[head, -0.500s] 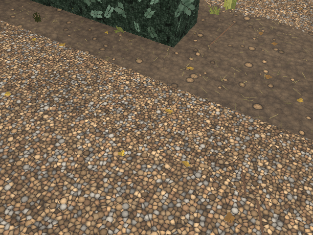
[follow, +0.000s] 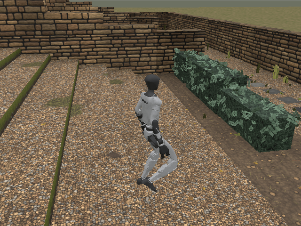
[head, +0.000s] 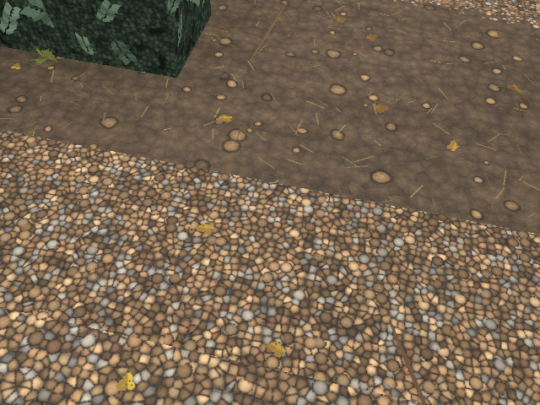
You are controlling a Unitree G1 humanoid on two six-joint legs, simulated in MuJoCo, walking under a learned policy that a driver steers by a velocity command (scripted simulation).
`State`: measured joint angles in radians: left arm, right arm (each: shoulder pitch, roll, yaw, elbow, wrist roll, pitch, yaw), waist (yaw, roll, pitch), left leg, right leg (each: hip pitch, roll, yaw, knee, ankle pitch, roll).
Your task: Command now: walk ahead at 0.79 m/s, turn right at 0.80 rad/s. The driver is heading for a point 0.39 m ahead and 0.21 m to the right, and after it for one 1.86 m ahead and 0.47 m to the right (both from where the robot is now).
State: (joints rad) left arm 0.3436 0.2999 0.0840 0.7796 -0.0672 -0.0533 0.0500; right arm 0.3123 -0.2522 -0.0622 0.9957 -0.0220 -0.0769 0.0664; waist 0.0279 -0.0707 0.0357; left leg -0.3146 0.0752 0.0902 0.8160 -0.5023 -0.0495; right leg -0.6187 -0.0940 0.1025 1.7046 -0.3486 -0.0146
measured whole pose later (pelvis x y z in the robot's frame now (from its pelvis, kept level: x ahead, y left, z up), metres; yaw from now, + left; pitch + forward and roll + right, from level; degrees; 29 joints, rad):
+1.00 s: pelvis +0.39 +0.06 +0.05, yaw -17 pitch +2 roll -3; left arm 0.01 0.26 0.07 0.56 -0.01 0.05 0.02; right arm 0.28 -0.30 -0.06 0.68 0.05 0.07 -0.03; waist -0.05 0.00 0.09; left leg -0.25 -0.11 -0.28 0.42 -0.18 0.04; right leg -0.48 0.09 0.15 0.95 -0.41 0.08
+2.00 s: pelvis +0.38 +0.09 +0.04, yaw -36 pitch +0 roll -1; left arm 0.30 0.38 0.10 0.64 -0.03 0.12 0.08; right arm 0.17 -0.21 -0.01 0.65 -0.02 0.02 -0.03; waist 0.00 -0.05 0.02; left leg -0.17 -0.04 0.07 0.40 -0.24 0.09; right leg -0.59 0.05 0.21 1.34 -0.33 0.11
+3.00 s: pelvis +0.44 +0.05 +0.04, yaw -9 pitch +3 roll +0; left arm 0.50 0.27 0.04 0.82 -0.01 -0.06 -0.01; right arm 0.13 -0.28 -0.05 0.60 0.03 -0.07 0.04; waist 0.11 0.05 -0.03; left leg -0.53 0.09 -0.06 0.85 -0.08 -0.05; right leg -0.05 -0.04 -0.05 0.33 -0.33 -0.05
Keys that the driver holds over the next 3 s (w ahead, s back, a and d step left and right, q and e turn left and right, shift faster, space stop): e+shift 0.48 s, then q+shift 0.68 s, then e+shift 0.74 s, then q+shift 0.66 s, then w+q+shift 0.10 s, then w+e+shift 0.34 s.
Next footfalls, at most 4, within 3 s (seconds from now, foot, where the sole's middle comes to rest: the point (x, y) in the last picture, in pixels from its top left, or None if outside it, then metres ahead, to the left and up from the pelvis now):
0.18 right None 0.35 -0.06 -0.74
0.68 left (220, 400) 0.47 0.12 -0.74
1.22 right None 0.42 -0.07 -0.74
1.74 left None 0.44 0.13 -0.74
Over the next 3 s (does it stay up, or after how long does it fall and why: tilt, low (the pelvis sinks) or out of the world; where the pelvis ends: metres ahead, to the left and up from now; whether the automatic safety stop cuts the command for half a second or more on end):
stays up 0.44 0.05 0.04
